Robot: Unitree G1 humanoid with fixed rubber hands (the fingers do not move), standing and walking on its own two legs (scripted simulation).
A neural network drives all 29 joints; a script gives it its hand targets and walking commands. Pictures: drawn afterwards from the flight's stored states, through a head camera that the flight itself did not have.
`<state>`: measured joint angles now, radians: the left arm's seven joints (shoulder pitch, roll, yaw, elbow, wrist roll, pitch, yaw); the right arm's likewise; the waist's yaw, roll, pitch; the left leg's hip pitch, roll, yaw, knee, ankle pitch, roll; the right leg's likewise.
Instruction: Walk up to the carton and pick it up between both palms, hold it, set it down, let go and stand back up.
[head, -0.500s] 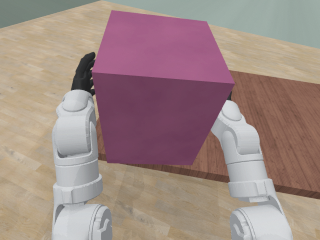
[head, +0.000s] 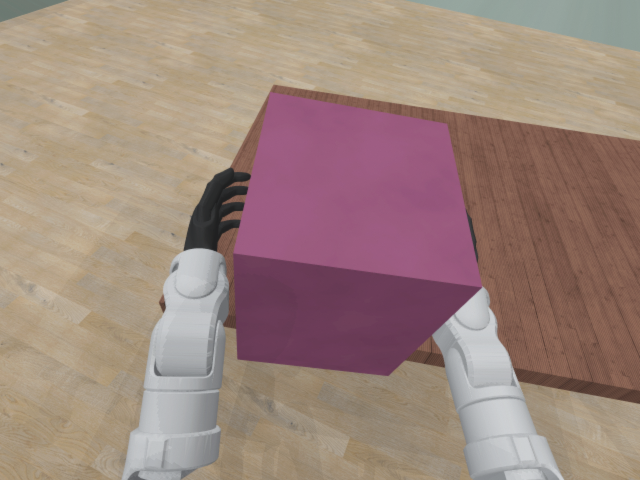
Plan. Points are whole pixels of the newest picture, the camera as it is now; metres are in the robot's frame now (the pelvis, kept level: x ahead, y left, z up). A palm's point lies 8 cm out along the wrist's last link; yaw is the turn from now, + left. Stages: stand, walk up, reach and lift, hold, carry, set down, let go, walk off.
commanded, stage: set down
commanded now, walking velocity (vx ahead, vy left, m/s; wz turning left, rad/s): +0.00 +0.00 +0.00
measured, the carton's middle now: (335, 249) +0.37 -0.04 +0.12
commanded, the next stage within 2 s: none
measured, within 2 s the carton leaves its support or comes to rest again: neither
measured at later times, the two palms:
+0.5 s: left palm (211, 230) +0.38 +0.10 +0.15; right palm (456, 259) +0.34 -0.19 +0.12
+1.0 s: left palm (232, 229) +0.40 +0.08 +0.13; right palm (464, 255) +0.35 -0.21 +0.11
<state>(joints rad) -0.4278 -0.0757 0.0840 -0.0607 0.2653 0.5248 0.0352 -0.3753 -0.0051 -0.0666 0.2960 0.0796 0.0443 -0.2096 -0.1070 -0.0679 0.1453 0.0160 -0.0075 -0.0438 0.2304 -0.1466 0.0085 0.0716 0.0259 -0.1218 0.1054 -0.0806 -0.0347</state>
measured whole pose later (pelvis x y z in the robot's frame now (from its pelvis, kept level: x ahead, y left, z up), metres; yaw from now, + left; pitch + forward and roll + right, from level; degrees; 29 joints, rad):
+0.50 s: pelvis +0.00 +0.01 +0.00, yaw +0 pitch -6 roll -1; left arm -0.52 -0.08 0.11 0.09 0.29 0.52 0.06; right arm -0.50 -0.02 -0.12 0.45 0.06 0.05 -0.17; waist -0.13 -0.05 0.14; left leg 0.01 -0.02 -0.05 0.26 -0.16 0.02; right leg 0.07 0.02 -0.12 0.12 -0.09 -0.02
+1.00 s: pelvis +0.00 -0.01 +0.00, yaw +1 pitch -3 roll +0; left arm -0.59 -0.09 0.18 0.34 0.28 0.39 0.06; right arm -0.56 0.01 -0.22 0.62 -0.04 0.00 -0.14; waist -0.15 -0.05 0.06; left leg -0.04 -0.01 -0.07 0.22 -0.14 0.00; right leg 0.01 0.03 -0.13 0.13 -0.10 -0.04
